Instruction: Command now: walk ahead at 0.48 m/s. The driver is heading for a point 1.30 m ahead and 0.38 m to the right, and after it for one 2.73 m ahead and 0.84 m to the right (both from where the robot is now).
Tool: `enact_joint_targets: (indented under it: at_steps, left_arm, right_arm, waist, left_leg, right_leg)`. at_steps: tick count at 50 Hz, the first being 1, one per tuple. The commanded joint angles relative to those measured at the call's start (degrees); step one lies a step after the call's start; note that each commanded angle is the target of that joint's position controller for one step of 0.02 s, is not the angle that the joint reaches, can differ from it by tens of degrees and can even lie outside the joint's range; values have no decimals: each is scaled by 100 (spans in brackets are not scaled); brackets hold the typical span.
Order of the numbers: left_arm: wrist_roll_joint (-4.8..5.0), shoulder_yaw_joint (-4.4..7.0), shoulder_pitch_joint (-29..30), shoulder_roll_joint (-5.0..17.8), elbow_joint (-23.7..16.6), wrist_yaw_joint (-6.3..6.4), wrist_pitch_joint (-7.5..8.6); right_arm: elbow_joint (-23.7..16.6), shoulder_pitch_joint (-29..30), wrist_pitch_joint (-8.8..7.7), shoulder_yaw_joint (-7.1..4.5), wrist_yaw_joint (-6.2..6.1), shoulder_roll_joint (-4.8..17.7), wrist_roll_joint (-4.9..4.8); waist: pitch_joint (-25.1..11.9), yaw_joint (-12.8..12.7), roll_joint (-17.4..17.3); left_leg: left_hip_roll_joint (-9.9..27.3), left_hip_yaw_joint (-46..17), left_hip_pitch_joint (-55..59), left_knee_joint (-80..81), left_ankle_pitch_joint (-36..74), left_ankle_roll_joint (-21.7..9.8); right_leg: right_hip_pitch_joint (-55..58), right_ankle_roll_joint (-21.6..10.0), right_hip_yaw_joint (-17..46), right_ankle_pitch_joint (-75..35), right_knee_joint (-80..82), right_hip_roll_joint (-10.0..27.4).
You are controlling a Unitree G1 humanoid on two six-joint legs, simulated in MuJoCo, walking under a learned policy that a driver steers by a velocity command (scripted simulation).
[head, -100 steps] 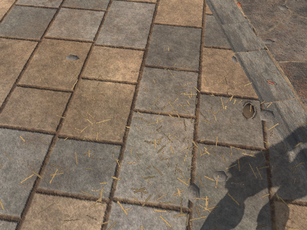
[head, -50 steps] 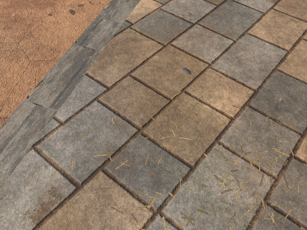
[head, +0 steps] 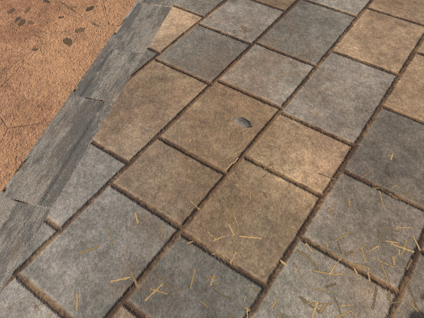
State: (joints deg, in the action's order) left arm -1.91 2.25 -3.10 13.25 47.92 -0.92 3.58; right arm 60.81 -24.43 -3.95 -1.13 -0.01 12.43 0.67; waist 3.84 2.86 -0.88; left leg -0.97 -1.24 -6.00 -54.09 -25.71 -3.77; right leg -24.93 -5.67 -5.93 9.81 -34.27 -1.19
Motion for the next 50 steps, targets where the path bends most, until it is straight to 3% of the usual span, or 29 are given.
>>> enact_joint_targets:
  at_steps: [1, 2, 4, 6, 8, 11, 15, 19, 21, 23, 24, 25, 26, 27, 28, 29, 30, 31, 35, 40, 45, 48, 49, 50]
  left_arm:
    - [122, 242, -1104, 763, 194, 9, 6]
    - [105, 193, -976, 601, 231, 4, 62]
    - [106, 120, -1088, 387, 398, 22, 150]
    - [125, 125, -1414, 433, 565, 23, 235]
    - [129, 135, -1655, 509, 671, 32, 255]
    - [158, 91, -2068, 443, 814, 44, 234]
    - [145, 88, -2460, 530, 921, 88, 207]
    - [85, 108, -2687, 611, 982, 151, 145]
    - [52, 151, -2540, 710, 939, 187, 114]
    - [64, 197, -2287, 817, 869, 162, 110]
    - [116, 185, -2199, 733, 804, 130, 127]
    - [275, 84, -2320, 280, 517, 107, 143]
    - [349, 81, -2797, 106, 451, 136, 86]
    - [200, 206, -2470, 597, 558, 173, -3]
    - [155, 224, -2139, 535, 513, 117, -10]
    - [135, 214, -1986, 380, 479, 72, -32]
    - [50, 234, -1911, 352, 457, 23, -99]
    - [11, 231, -1942, 275, 441, -29, -181]
    - [-8, 222, -1344, 192, 152, -151, -340]
    - [11, 128, -266, 154, -283, -268, -324]
    - [-34, 71, 501, 210, -632, -339, -308]
    - [-65, 130, 287, 336, -635, -291, -310]
    - [-64, 179, -104, 419, -541, -260, -296]
    - [-66, 257, -741, 535, -359, -214, -248]
  right_arm:
    - [-522, 224, -115, -173, 51, 695, 35]
    - [-509, 290, -90, -166, 68, 557, 43]
    - [-438, 126, 50, -139, 128, 372, 149]
    - [-500, 298, 128, -144, 171, 308, 157]
    - [-670, 808, 177, -150, 192, 325, 163]
    - [-983, 1682, 173, -143, 201, 344, 160]
    - [-1262, 2479, 134, -76, 200, 250, 108]
    - [-1549, 2994, 80, -72, 163, 359, 65]
    - [-1601, 2837, 12, -106, 140, 483, 36]
    - [-1333, 1798, -88, -213, 59, 691, 35]
    - [-1098, 857, -169, -311, -19, 929, 128]
    - [-1116, 31, -202, -446, -115, 1482, 308]
    - [-1138, 202, -103, -506, -72, 1673, 274]
    - [-1230, 679, -40, -399, -51, 1101, 175]
    - [-1285, 1084, -58, -297, -35, 703, 118]
    - [-1285, 1267, -87, -256, -29, 541, 126]
    - [-1225, 1242, -119, -230, -52, 452, 98]
    - [-1160, 1181, -163, -219, -63, 411, 74]
    - [-998, 804, -329, -260, -52, 498, 8]
    - [-884, 522, -319, -265, -49, 542, 50]
    - [-739, 86, -230, -327, -120, 797, 51]
    - [-693, 29, -97, -375, -170, 990, 71]
    - [-691, 30, -33, -401, -174, 1086, 74]
    - [-715, 45, 35, -419, -163, 1157, 62]
  waist:
    - [-416, -472, 353]
    - [-236, -304, 363]
    - [-211, -82, 458]
    - [-168, -43, 403]
    - [14, -102, 368]
    - [220, -297, 296]
    - [197, -526, 360]
    - [164, -664, 458]
    - [94, -505, 525]
    - [-388, -40, 481]
    - [-974, 345, 220]
    - [-1946, 487, -569]
    - [-2371, 160, -1497]
    - [-1552, 0, -529]
    - [-831, -101, -182]
    - [-533, -209, -201]
    - [-345, -291, -350]
    - [-301, -384, -472]
    - [-190, -429, -369]
    - [67, -281, -318]
    - [183, -79, -316]
    - [-50, -240, -465]
    - [-286, -410, -501]
    - [-669, -662, -446]
  left_leg:
    - [373, -234, -2951, -1884, 822, -212]
    - [537, -208, -2670, -1580, 1014, -200]
    - [640, -141, -2160, -1248, 1114, -100]
    - [669, -22, -2308, -1041, 1241, -25]
    - [759, 85, -2783, -685, 1604, 76]
    - [787, 238, -3263, 188, 2170, 260]
    - [529, 388, -3054, 1386, 2647, 398]
    - [371, 342, -2999, 1915, 2405, 353]
    - [277, 282, -2568, 2213, 2006, 238]
    - [-2, 382, -1065, 2718, 1719, 51]
    - [326, 103, 333, 2892, 1845, -136]
    - [1960, -1713, 1971, 3040, 950, -481]
    - [2843, -3717, 2528, 3708, 857, -947]
    - [2511, -3213, 1775, 3814, 296, -786]
    - [2239, -2304, 931, 3981, 507, -644]
    - [1989, -1659, 406, 4171, 984, -509]
    - [1802, -1165, 66, 4286, 1386, -416]
    - [1692, -818, -133, 4365, 1659, -354]
    - [1645, 3, -86, 4564, 2609, -423]
    - [1440, 865, 31, 4601, 3166, -398]
    - [1685, 1294, 754, 4388, 3834, -340]
    - [1740, 1588, 1213, 3445, 5962, -249]
    - [1742, 1644, 1286, 2749, 6597, -242]
    - [1715, 1688, 1127, 1728, 6566, -207]
  right_leg:
    - [2408, -881, 3142, 1571, 2335, 1969]
    - [1942, -714, 2559, 916, 2445, 1681]
    - [1419, -579, 1860, 17, 2573, 1389]
    - [1411, -639, 1565, -524, 2668, 1313]
    - [1517, -664, 1378, -557, 2841, 1265]
    - [1763, -673, 1284, -972, 2897, 1144]
    - [2091, -616, 1257, -1727, 2640, 1051]
    - [2710, -661, 1526, -2404, 2187, 1193]
    - [2816, -571, 1644, -2810, 1859, 1256]
    - [2573, -373, 1530, -3644, 778, 1040]
    - [1932, -255, 1301, -3077, -403, 724]
    - [556, -70, 936, -950, -2239, 185]
    - [-802, -14, 758, 2199, -3409, -398]
    - [-1114, -87, 1024, 1713, -3780, 60]
    - [-1074, -69, 1027, 1184, -3625, 262]
    - [-913, -34, 985, 894, -3441, 428]
    - [-803, 22, 946, 785, -3322, 528]
    - [-687, 85, 904, 701, -3273, 575]
    - [-1204, 210, 773, 109, -3142, 684]
    - [-1367, 292, 458, -862, -1667, 649]
    - [-1055, 24, -34, -662, -478, 490]
    - [-452, -286, -332, 180, -199, 55]
    - [-15, -417, -389, 465, -100, -162]
    - [733, -567, -379, 534, 170, -385]
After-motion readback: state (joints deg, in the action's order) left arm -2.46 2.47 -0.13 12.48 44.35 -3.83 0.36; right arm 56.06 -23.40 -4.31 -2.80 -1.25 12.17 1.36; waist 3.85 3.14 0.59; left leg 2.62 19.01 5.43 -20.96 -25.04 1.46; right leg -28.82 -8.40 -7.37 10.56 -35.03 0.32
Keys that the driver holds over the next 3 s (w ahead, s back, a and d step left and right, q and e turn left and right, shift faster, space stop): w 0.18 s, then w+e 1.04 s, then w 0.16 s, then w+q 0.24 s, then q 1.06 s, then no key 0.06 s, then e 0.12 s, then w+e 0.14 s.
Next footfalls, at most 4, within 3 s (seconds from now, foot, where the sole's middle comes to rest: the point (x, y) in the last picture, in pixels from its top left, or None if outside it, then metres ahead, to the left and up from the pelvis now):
0.48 left None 0.44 0.09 -0.76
1.02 right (271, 255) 0.64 -0.18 -0.76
1.58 left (276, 168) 1.00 -0.25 -0.76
2.14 right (328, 156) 1.04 -0.45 -0.76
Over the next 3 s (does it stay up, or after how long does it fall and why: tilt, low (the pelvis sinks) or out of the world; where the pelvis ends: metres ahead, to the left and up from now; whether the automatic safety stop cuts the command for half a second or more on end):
stays up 0.97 -0.30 0.03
